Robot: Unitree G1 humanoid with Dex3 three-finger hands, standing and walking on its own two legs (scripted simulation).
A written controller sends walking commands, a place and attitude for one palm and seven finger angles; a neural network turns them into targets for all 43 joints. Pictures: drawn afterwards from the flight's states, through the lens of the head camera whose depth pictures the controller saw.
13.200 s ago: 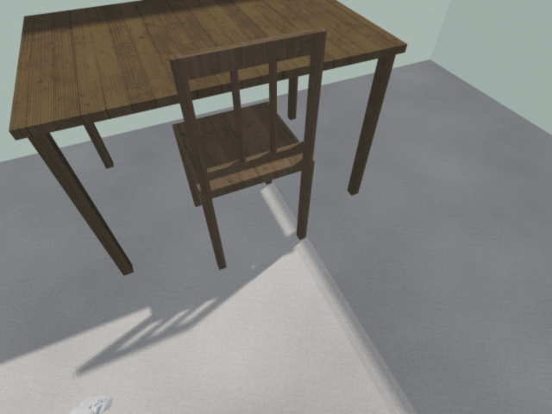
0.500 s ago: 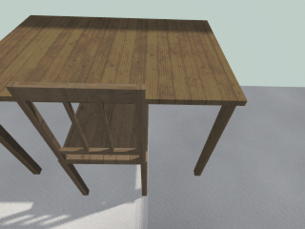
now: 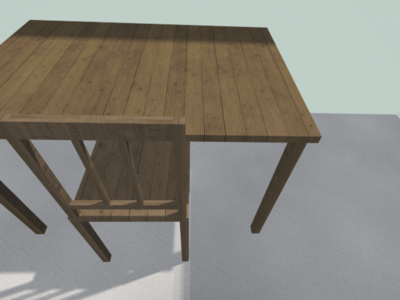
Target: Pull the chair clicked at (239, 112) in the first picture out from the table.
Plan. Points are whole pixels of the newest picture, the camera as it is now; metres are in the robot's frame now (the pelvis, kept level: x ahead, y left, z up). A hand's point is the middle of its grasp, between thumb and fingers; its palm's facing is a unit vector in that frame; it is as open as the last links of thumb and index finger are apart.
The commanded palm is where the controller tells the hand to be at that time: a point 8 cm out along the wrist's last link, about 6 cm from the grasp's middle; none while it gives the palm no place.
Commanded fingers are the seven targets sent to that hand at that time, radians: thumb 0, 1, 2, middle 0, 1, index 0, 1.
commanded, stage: come to a stop and stand still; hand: left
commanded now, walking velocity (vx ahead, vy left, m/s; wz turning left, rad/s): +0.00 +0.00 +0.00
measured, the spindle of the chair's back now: (94, 175) +0.43 +0.32 -0.07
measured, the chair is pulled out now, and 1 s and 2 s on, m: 0.00 0.00 0.00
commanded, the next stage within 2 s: look again from close up in 0.36 s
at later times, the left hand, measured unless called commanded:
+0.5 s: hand out of the picture -0.06 +0.17 -0.17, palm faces +0.03 -0.98 -0.17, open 7.4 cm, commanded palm none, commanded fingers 0.00 0.90 0.90 -0.20 -0.30 -0.20 -0.30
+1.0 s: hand out of the picture -0.02 +0.23 -0.19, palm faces +0.03 -0.98 -0.18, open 7.4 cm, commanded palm none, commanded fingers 0.00 0.90 0.90 -0.20 -0.30 -0.20 -0.30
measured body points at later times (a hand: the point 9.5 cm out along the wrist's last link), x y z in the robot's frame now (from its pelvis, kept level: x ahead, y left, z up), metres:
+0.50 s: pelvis -0.01 +0.02 +0.00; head +0.00 +0.02 +0.45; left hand -0.06 +0.22 -0.16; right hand -0.03 -0.18 -0.16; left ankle +0.05 +0.10 -0.74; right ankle -0.10 -0.07 -0.74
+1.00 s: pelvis -0.01 +0.05 -0.01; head +0.01 +0.08 +0.44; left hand -0.03 +0.28 -0.17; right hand +0.03 -0.18 -0.15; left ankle +0.05 +0.10 -0.74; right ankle -0.10 -0.07 -0.74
